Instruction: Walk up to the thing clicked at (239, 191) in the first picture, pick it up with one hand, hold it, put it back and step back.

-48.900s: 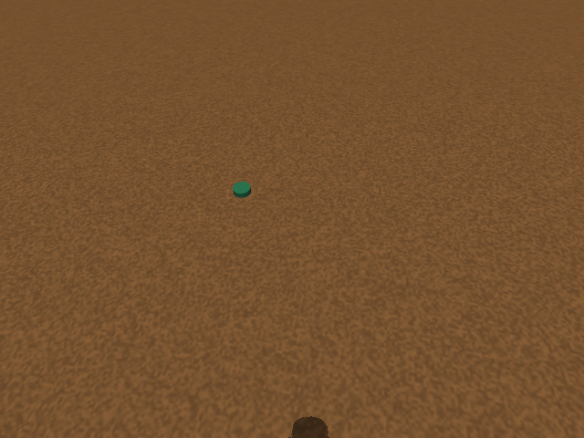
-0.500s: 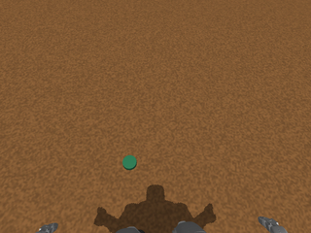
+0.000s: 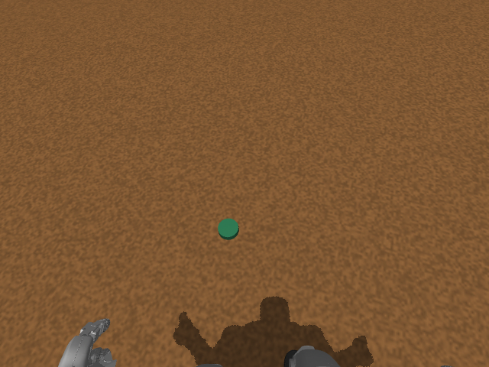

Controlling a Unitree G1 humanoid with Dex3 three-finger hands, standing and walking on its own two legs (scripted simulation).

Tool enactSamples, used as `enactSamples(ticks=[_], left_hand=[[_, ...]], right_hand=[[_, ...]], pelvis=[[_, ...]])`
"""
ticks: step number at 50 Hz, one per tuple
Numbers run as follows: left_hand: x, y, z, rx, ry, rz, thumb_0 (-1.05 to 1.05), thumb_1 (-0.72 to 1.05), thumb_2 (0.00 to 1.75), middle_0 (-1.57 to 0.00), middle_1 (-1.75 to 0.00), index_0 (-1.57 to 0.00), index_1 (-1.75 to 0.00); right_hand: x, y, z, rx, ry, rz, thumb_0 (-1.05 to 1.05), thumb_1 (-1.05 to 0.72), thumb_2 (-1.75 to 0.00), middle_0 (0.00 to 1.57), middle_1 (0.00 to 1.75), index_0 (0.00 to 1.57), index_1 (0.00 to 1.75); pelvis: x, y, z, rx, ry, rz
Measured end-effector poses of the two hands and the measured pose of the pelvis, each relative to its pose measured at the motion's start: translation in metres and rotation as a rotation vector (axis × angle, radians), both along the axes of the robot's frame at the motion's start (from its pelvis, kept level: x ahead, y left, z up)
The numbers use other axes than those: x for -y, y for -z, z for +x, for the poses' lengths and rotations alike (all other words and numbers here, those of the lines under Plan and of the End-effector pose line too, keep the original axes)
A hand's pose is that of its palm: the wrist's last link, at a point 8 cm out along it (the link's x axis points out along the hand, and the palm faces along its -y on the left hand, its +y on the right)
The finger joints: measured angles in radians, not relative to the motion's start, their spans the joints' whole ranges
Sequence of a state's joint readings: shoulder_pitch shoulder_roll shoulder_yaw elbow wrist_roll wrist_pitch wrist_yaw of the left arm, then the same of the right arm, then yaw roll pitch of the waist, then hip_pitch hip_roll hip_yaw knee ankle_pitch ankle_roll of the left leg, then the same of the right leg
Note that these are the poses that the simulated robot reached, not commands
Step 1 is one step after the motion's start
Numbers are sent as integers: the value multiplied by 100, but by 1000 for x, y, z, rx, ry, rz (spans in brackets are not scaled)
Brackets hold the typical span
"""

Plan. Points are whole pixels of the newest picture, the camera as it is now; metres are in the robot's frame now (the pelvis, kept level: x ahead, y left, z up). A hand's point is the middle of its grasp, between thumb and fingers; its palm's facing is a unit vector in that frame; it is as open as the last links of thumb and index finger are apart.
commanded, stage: step back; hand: left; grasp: from above
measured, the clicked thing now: (228, 229) +0.69 +0.12 -0.74
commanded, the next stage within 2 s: none
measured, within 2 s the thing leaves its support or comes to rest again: neither
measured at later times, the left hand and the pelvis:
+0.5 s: hand out of the picture -0.09 +0.24 -0.14, palm faces -0.07 -0.91 -0.41, open 7.3 cm; pelvis -0.17 -0.03 -0.01, yaw -4 degrees
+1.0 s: hand out of the picture -0.24 +0.24 -0.14, palm faces +0.01 -0.94 -0.34, open 7.3 cm; pelvis -0.35 -0.03 +0.01, yaw +0 degrees
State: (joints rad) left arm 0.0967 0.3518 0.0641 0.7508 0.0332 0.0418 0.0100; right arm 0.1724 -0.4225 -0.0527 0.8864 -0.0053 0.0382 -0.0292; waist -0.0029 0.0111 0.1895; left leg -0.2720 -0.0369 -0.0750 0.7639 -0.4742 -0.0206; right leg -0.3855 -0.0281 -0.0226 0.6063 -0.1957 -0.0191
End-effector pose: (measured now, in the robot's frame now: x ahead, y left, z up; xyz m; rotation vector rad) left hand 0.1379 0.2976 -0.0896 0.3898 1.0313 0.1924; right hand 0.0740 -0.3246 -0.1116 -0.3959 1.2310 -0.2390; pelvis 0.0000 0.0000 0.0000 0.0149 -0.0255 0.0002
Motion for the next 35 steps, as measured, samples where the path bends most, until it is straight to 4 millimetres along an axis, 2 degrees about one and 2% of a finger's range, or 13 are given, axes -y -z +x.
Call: enactSamples(ticks=[2, 5, 10, 16, 21, 24, 28, 32, 35], left_hand=[[-7, 10, -11, 15, -4, -19, 1, 91, 89, -20, -30, -21, -30], [-13, 20, -35, -12, -22, -43, 1, 91, 89, -20, -30, -21, -30], [-17, 16, -82, -64, -58, -63, 1, 91, 89, -20, -30, -21, -30], [-20, 19, -143, -127, -64, -23, 1, 91, 89, -20, -30, -21, -30], [-6, 25, -190, -171, -35, 21, 1, 91, 89, -20, -30, -21, -30], [11, 17, -221, -179, -32, 18, 1, 91, 89, -20, -30, -21, -30], [22, 0, -253, -176, -40, 23, 1, 91, 89, -20, -30, -21, -30], [21, -10, -263, -129, -36, 43, 1, 90, 89, -21, -30, -21, -30], [17, -10, -267, -66, -27, 54, 1, 90, 89, -21, -30, -21, -30]], right_hand=[[-8, 1, -13, 3, -11, -11, 1, -91, -90, 21, 30, 20, 30], [-23, -6, -35, 15, -13, 3, 1, -91, -90, 21, 30, 20, 30], [-31, -23, -61, 31, -24, 4, 1, -90, -90, 21, 30, 20, 30], [-18, -27, -73, 122, -35, -8, 1, -90, -90, 21, 30, 21, 30], [7, -10, -94, 196, -32, 4, 1, -90, -90, 21, 30, 21, 30], [20, 1, -118, 195, 3, 20, 1, -90, -90, 21, 30, 20, 30], [25, 0, -161, 147, 36, 49, 1, -91, -90, 21, 30, 20, 30], [27, 3, -208, 82, 32, 43, 1, -91, -90, 21, 30, 20, 30], [24, 7, -241, 21, 16, 32, 1, -91, -90, 21, 30, 20, 30]], pelvis=[[-6, 7, -15, 15, -11, 3], [-10, 5, -34, 38, 12, 21], [-9, -8, -60, 17, 9, -40], [1, -5, -100, 3, 54, -28], [18, 11, -144, 15, 99, -9], [24, 11, -168, 37, 71, -52], [30, -1, -189, 22, 86, 26], [31, -5, -213, -2, 56, 28], [30, -2, -236, -6, 24, 12]])
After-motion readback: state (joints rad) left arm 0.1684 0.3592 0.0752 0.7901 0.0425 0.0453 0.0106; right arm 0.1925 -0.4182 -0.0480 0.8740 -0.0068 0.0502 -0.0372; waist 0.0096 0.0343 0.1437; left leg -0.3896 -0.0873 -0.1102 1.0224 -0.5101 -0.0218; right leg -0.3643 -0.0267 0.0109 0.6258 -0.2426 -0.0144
